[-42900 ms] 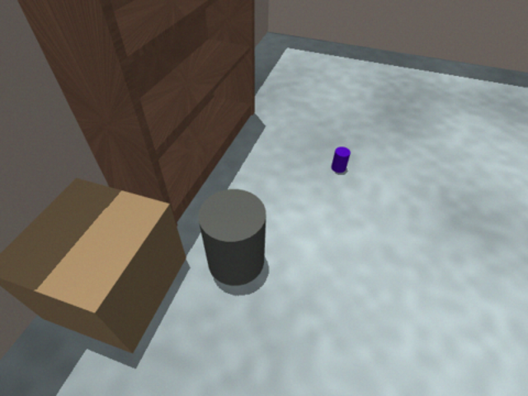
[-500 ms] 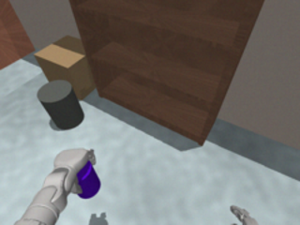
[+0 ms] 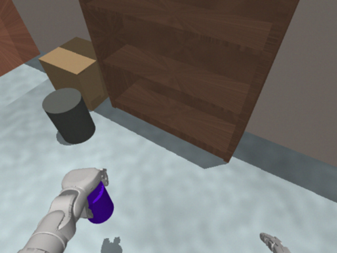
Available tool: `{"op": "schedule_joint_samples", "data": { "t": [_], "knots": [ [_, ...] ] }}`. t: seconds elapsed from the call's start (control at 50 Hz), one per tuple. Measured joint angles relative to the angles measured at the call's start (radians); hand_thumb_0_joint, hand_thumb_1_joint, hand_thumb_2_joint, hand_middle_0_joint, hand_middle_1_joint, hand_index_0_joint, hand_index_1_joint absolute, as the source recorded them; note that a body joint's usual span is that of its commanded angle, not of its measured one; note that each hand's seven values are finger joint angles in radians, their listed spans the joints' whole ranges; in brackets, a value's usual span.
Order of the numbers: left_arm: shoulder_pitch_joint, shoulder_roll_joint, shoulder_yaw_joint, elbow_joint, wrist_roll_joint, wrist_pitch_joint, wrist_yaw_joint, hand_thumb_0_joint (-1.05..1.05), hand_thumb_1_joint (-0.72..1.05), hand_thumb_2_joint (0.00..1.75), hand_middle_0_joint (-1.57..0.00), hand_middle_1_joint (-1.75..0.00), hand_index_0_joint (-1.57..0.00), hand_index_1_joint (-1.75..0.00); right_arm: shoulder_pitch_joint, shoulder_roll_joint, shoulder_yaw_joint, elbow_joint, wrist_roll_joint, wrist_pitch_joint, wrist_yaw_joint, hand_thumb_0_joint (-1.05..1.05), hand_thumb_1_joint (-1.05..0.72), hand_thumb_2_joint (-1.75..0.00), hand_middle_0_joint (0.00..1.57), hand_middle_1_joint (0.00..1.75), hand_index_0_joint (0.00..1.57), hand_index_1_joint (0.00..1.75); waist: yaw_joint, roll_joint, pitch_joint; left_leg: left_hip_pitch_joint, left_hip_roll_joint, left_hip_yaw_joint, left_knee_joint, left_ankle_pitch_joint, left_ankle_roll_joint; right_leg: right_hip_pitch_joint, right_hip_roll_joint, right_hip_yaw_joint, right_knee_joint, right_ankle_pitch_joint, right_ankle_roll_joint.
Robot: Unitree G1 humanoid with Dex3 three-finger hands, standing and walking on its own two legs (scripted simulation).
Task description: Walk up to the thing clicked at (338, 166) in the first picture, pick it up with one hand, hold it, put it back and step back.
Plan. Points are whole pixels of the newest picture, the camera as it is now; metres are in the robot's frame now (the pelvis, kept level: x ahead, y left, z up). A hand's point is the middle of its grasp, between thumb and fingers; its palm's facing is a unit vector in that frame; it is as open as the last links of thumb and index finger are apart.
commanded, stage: crouch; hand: left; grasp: from above
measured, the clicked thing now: (94, 201) +0.29 +0.22 -0.11
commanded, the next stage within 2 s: lower in 1.92 s
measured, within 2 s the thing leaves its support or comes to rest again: neither
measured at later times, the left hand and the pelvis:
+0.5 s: hand (98, 213) +0.28 +0.23 -0.19, palm faces -0.52 +0.00 -0.86, open 10.6 cm; pelvis -0.02 +0.00 -0.06, yaw +1 degrees
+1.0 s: hand (116, 217) +0.34 +0.24 -0.43, palm faces -0.52 -0.02 -0.85, open 10.5 cm; pelvis -0.06 +0.01 -0.26, yaw -1 degrees
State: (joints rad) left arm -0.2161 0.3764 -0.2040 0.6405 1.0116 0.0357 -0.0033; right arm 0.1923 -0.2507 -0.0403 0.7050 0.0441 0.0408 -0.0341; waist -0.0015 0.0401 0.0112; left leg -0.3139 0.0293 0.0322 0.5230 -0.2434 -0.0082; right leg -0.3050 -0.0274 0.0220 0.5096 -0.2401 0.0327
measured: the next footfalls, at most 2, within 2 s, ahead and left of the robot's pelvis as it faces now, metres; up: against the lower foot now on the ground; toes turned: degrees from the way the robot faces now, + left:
none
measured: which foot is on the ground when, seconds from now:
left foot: down 0.00-1.00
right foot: down 0.00-1.00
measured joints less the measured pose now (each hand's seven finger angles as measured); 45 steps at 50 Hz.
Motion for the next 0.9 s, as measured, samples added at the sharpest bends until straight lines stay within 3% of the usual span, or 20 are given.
{"op": "schedule_joint_samples", "data": {
  "t": [0.1, 0.22, 0.36, 0.56, 0.64, 0.72, 0.9],
  "knots": [
    [-0.004, -0.004, 0.004, 0.010, -0.001, 0.002, 0.003, -0.01, -0.14, 0.75, -0.60, -0.76, -0.59, -0.78, -0.001, 0.001, 0.001, 0.000, 0.001, 0.005, 0.001, 0.01, -0.90, -0.90, 0.20, 0.30, 0.20, 0.30, -0.004, -0.003, -0.005, 0.002, -0.001, -0.003, -0.003, 0.000, 0.000, 0.003, -0.001, -0.003, -0.002, -0.002, 0.000],
    [-0.009, -0.011, 0.020, 0.080, 0.028, -0.035, 0.042, -0.01, -0.15, 0.77, -0.59, -0.78, -0.58, -0.79, -0.003, 0.006, 0.000, -0.010, -0.004, 0.018, 0.005, 0.01, -0.90, -0.90, 0.20, 0.30, 0.20, 0.30, -0.019, -0.019, -0.008, -0.022, -0.002, -0.006, 0.011, -0.005, -0.001, -0.022, -0.002, -0.005, 0.017, -0.010, -0.001],
    [-0.072, -0.026, 0.030, 0.262, 0.090, -0.078, 0.165, -0.01, -0.16, 0.80, -0.57, -0.80, -0.56, -0.81, -0.001, -0.001, -0.008, -0.001, -0.025, 0.025, 0.023, 0.01, -0.89, -0.90, 0.20, 0.30, 0.20, 0.30, -0.038, -0.043, -0.028, -0.190, 0.000, -0.020, 0.150, -0.053, -0.002, -0.181, -0.001, -0.015, 0.147, -0.057, -0.002],
    [-0.237, 0.006, 0.083, 0.462, 0.204, -0.136, 0.348, -0.01, -0.15, 0.81, -0.55, -0.81, -0.55, -0.83, 0.033, -0.030, -0.037, 0.025, -0.072, -0.002, 0.040, 0.01, -0.89, -0.89, 0.20, 0.30, 0.20, 0.30, -0.082, -0.054, -0.121, -0.720, 0.005, -0.044, 0.621, -0.217, 0.002, -0.699, 0.004, -0.019, 0.604, -0.219, 0.010],
    [-0.327, 0.026, 0.112, 0.535, 0.207, -0.119, 0.403, -0.01, -0.14, 0.79, -0.55, -0.81, -0.55, -0.83, 0.036, -0.029, -0.037, 0.046, -0.085, -0.019, 0.029, 0.01, -0.89, -0.89, 0.20, 0.30, 0.20, 0.30, -0.111, -0.042, -0.153, -0.930, 0.007, -0.049, 0.795, -0.267, 0.007, -0.905, 0.007, -0.016, 0.773, -0.267, 0.013],
    [-0.387, 0.045, 0.142, 0.542, 0.180, -0.077, 0.420, -0.01, -0.13, 0.77, -0.55, -0.80, -0.56, -0.82, 0.038, -0.011, -0.034, 0.062, -0.096, -0.031, 0.023, 0.01, -0.89, -0.89, 0.20, 0.30, 0.20, 0.30, -0.136, -0.034, -0.168, -1.096, 0.010, -0.050, 0.933, -0.303, 0.011, -1.071, 0.012, -0.009, 0.908, -0.300, 0.015],
    [-0.473, 0.076, 0.194, 0.609, 0.158, -0.077, 0.386, -0.01, -0.13, 0.74, -0.58, -0.78, -0.58, -0.80, 0.041, 0.023, -0.008, 0.073, -0.112, -0.057, 0.038, 0.01, -0.89, -0.89, 0.20, 0.30, 0.20, 0.30, -0.170, 0.001, -0.201, -1.375, 0.006, -0.064, 1.164, -0.355, 0.016, -1.341, 0.014, -0.011, 1.134, -0.355, 0.017]
  ]
}}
